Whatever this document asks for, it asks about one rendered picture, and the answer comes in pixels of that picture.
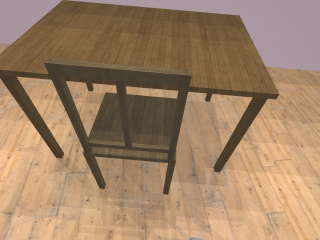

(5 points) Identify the table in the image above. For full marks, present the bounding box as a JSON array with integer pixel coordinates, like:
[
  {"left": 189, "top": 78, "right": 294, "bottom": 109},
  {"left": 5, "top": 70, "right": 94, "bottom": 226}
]
[{"left": 0, "top": 0, "right": 280, "bottom": 173}]

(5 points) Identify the chair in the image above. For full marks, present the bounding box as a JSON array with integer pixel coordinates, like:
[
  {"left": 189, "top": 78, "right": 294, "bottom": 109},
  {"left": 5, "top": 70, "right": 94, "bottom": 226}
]
[{"left": 44, "top": 58, "right": 192, "bottom": 195}]

